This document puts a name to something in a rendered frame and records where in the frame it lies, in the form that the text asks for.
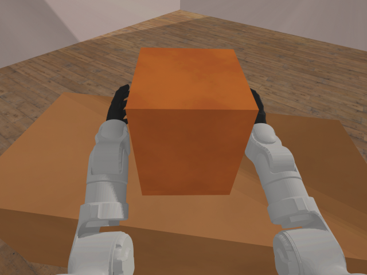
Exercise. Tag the right robot hand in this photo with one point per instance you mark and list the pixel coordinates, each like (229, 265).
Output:
(261, 116)

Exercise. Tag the left robot hand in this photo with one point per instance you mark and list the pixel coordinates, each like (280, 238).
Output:
(116, 109)

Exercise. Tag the robot right forearm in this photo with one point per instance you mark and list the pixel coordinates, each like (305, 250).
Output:
(289, 203)

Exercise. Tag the right robot upper arm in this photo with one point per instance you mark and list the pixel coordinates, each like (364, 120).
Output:
(308, 251)

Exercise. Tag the carton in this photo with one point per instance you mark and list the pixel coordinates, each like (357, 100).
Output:
(190, 114)

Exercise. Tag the pedestal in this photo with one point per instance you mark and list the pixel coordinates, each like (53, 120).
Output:
(43, 177)

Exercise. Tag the robot left forearm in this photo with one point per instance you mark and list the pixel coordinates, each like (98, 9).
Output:
(107, 178)

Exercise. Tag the left robot upper arm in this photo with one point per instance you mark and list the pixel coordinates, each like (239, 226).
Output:
(104, 253)

